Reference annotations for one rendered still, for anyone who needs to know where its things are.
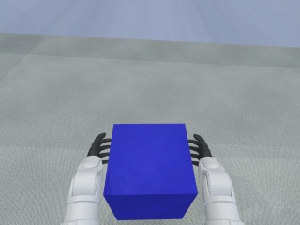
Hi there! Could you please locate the right robot hand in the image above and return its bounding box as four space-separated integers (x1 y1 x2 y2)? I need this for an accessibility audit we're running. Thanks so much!
188 134 212 167

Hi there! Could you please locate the carton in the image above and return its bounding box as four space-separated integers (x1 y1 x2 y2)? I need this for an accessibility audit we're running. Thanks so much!
103 123 198 220

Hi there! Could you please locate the robot right forearm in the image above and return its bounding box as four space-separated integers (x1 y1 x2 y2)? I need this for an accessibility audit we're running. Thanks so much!
198 157 245 225

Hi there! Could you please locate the left robot hand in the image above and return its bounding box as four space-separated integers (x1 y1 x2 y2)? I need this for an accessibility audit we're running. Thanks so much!
87 132 112 164

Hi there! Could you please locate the robot left forearm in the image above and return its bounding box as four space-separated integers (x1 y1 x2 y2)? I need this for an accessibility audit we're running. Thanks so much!
60 156 104 225

